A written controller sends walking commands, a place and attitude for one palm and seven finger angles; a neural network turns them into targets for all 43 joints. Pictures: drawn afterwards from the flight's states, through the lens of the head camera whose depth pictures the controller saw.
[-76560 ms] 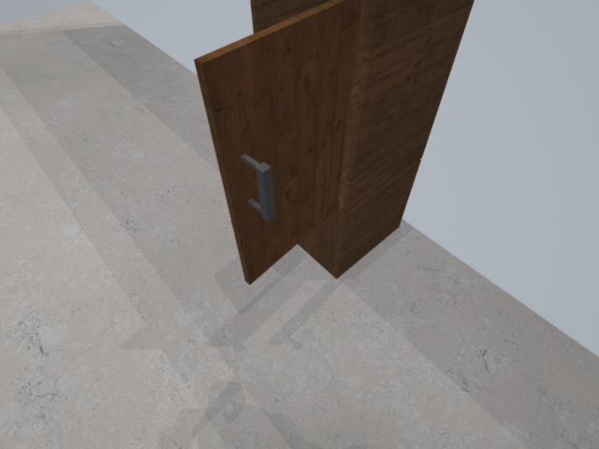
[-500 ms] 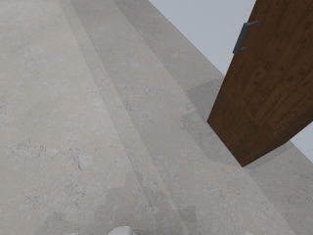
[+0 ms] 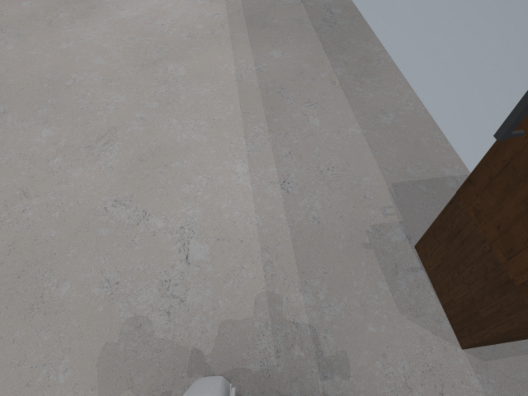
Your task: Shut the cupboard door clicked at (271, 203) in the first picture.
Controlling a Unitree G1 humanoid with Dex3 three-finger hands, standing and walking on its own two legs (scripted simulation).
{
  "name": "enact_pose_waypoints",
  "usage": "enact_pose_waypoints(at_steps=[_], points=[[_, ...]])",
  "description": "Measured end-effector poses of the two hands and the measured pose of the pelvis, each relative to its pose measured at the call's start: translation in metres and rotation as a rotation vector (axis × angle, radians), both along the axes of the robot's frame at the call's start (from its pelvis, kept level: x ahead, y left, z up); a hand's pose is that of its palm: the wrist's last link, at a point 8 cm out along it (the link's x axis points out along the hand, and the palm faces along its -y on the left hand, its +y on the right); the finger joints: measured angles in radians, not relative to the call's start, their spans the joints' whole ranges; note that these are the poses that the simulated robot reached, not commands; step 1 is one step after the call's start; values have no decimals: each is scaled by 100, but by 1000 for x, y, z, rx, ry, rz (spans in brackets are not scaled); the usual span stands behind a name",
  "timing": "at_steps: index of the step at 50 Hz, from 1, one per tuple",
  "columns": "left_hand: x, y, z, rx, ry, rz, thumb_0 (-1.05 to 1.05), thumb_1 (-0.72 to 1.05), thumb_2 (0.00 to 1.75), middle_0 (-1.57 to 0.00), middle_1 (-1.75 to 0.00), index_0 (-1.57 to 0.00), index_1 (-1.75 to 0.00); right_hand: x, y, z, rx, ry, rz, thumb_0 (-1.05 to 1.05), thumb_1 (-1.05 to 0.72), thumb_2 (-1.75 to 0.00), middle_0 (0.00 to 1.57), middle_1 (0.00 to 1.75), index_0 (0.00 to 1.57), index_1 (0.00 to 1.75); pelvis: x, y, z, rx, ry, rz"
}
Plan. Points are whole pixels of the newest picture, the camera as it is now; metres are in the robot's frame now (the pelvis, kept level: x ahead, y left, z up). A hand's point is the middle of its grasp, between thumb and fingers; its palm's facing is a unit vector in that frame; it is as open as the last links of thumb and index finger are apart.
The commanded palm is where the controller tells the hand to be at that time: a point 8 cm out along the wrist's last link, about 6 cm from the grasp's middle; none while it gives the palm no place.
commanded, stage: walk to a spot facing it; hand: left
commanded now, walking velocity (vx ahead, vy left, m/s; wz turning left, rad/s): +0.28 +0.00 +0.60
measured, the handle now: (525, 114) +0.68 -0.55 +0.00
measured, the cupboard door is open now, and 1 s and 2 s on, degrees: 2 2 2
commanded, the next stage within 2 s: turn to face it in 1.02 s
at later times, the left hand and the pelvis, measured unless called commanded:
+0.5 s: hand (140, 366) +0.18 +0.23 -0.15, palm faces +0.27 -0.92 -0.27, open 7.4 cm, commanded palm none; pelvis +0.12 -0.01 -0.02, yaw +17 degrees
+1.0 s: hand out of the picture +0.11 +0.24 -0.19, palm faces +0.62 -0.76 -0.21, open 7.4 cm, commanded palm none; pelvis +0.26 +0.10 -0.02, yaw +36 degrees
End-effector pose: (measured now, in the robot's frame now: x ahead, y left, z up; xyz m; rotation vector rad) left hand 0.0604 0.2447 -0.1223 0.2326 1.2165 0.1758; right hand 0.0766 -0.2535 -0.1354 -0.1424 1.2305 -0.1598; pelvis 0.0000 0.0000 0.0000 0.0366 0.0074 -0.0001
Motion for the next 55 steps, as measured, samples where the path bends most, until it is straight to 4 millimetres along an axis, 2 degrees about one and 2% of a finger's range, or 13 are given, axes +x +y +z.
enact_pose_waypoints(at_steps=[8, 11, 14, 19, 23, 25, 28, 34, 39, 46, 48, 50, 55], points=[[-38, 23, -30, -71, 42, 160, 1, 90, 90, -21, -30, -21, -30, 48, 31, 3, -45, -45, 165, 0, -91, -90, 20, 30, 19, 30, 15, 18, -14, -29, 12, 117], [-36, 32, -29, -64, 81, 179, 1, 90, 90, -21, -30, -20, -30, 51, 38, 7, -52, -43, 184, 0, -91, -90, 20, 30, 20, 30, 26, 20, -10, -22, 7, 135], [-15, 37, -17, -56, 48, 193, 1, 90, 90, -20, -30, -20, -30, 46, 39, 9, -49, 5, 194, 0, -91, -90, 20, 30, 20, 30, 39, 19, -3, -27, 5, 167], [40, 38, 2, -29, -61, 192, 1, 91, 90, -20, -30, -20, -30, 42, 30, 2, -27, 119, 202, 0, -91, -90, 20, 30, 20, 30, 69, 12, 2, -29, -1, 215], [85, 32, 6, 8, -149, 192, 1, 91, 90, -20, -30, -20, -30, 59, 14, -16, -9, 189, 210, 0, -91, -90, 20, 30, 20, 30, 103, -1, -10, -17, -5, 260], [95, 28, 5, 30, -185, 217, 1, 90, 90, -20, -30, -20, -30, 79, 6, -25, -14, 211, 236, 0, -91, -90, 20, 30, 20, 30, 115, -6, -16, -18, -10, 296], [91, 19, 7, 30, -163, 280, 1, 90, 90, -20, -30, -20, -30, 125, 5, -20, -25, 187, 287, 1, -91, -90, 20, 30, 20, 30, 133, -6, -9, -21, -12, 342], [65, -6, 3, -40, -37, 423, 1, 90, 90, -20, -30, -20, -30, 237, 37, 6, -19, 49, 400, 0, -91, -90, 19, 30, 19, 30, 172, 2, 7, -27, 5, 439], [36, -19, -7, -103, 66, 563, 1, 91, 90, -20, -30, -20, -30, 327, 95, 19, -12, -44, 557, 0, -92, -90, 19, 30, 19, 30, 201, 20, 8, -40, 7, 518], [0, -10, -32, -180, 227, 720, 1, 90, 90, -21, -30, -20, -30, 433, 212, 19, 6, -224, 763, 0, -91, -90, 19, 30, 19, 30, 240, 75, -15, -55, -6, 587], [2, 6, -38, -182, 258, 729, 1, 90, 90, -21, -30, -20, -30, 447, 233, 18, 7, -263, 779, 0, -91, -90, 19, 30, 19, 30, 248, 87, -20, -47, -12, 606], [18, 30, -37, -154, 234, 739, 1, 90, 90, -20, -30, -20, -30, 451, 243, 19, -1, -249, 793, 0, -91, -90, 19, 30, 19, 30, 258, 96, -17, -42, -11, 622], [90, 97, -17, -68, 52, 729, 2, 91, 90, -20, -30, -20, -30, 443, 248, 17, -17, -126, 787, 0, -91, -90, 20, 30, 20, 30, 287, 117, -1, -45, -8, 672]])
